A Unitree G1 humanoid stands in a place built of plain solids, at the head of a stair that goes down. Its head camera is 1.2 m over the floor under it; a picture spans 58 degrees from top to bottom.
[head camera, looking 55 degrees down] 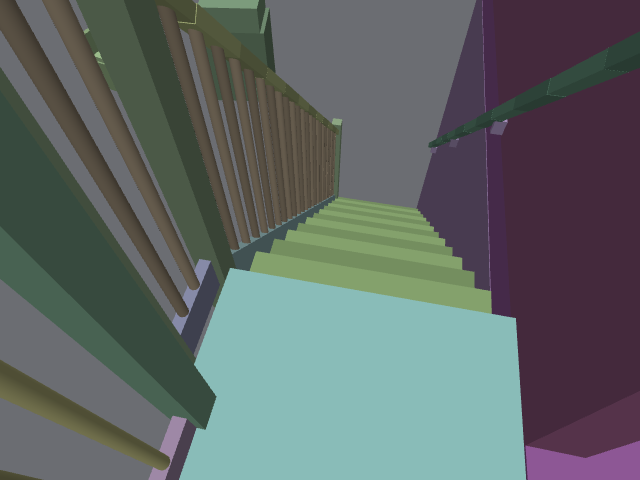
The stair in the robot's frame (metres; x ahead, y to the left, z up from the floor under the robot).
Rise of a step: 0.21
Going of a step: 0.21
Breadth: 0.90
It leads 11 degrees to the right of straight ahead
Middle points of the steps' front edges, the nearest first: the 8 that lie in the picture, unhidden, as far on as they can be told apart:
0.64 -0.15 0.00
0.85 -0.19 -0.21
1.05 -0.23 -0.42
1.26 -0.27 -0.63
1.46 -0.31 -0.84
1.67 -0.36 -1.05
1.88 -0.40 -1.26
2.08 -0.44 -1.47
